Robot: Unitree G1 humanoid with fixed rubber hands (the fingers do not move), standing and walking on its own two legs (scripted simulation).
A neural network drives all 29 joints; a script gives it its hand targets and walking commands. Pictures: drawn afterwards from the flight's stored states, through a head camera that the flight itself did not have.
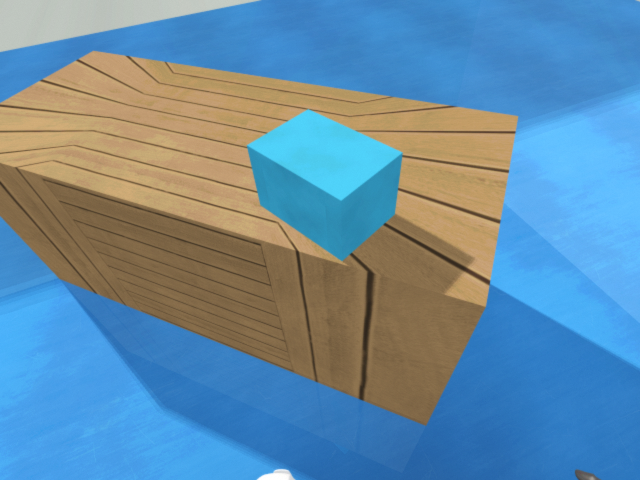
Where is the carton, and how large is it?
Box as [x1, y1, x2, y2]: [247, 109, 402, 260]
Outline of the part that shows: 308,109 248,144 247,148 260,204 342,260 394,214 402,152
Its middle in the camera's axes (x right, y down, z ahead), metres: +0.01 -0.12 +0.76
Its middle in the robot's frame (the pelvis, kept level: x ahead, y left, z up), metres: +0.65 +0.01 -0.02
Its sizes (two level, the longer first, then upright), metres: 0.234 0.163 0.152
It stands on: a pedestal, 0.65 m high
